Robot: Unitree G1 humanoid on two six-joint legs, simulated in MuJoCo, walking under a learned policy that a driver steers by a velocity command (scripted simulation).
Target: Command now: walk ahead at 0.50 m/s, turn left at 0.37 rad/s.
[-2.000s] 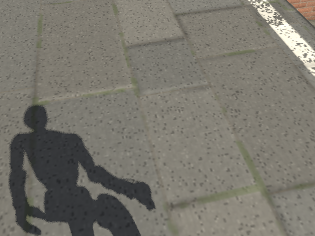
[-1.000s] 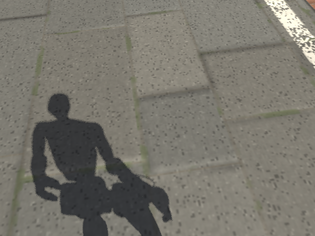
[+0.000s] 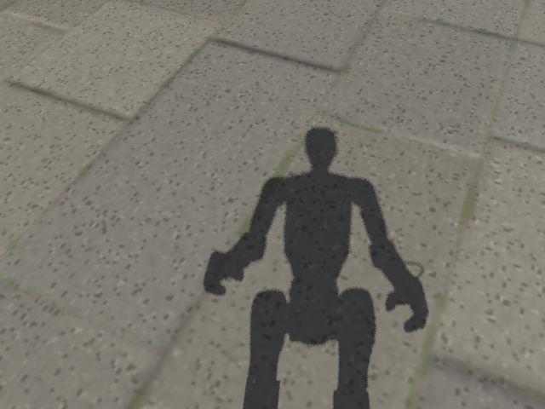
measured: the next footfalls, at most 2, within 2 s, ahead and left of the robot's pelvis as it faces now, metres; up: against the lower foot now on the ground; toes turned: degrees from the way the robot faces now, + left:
left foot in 0.30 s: +0.29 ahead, +0.15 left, +0.00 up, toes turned +3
right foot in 0.60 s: +0.25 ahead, -0.11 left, +0.00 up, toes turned +2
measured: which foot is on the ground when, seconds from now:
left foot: up 0.00-0.28, down 0.30-1.00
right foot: down 0.00-0.32, up 0.34-0.58, down 0.60-1.00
